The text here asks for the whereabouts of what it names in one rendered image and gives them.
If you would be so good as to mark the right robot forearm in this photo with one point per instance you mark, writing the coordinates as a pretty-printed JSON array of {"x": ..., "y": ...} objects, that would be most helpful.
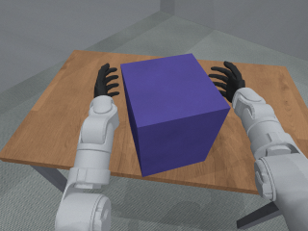
[{"x": 261, "y": 125}]

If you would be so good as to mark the left robot upper arm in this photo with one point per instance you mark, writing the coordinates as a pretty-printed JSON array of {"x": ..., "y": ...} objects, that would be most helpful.
[{"x": 83, "y": 211}]

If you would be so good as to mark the left robot forearm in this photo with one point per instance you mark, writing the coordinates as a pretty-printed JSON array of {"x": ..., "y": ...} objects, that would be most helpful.
[{"x": 94, "y": 148}]

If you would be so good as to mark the right robot upper arm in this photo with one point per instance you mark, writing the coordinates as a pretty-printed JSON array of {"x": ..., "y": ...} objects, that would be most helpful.
[{"x": 283, "y": 179}]

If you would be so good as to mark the carton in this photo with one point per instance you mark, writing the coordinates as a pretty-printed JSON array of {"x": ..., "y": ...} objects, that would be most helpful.
[{"x": 175, "y": 111}]

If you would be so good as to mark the left robot hand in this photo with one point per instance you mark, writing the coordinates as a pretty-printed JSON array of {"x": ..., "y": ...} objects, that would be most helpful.
[{"x": 101, "y": 87}]

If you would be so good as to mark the right robot hand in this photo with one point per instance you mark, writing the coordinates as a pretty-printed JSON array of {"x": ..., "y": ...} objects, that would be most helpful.
[{"x": 234, "y": 80}]

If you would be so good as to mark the table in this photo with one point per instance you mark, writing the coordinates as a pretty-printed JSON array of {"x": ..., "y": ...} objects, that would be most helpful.
[{"x": 47, "y": 138}]

